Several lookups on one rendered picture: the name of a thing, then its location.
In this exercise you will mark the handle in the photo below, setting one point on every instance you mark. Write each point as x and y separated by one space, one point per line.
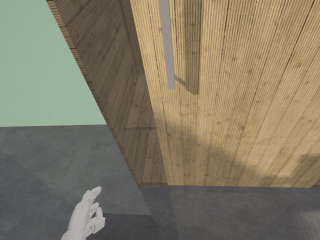
167 41

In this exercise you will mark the robot left hand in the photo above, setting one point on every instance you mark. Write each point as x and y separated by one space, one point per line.
83 211

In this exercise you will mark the left robot forearm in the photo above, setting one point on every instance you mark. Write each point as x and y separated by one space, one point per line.
74 234

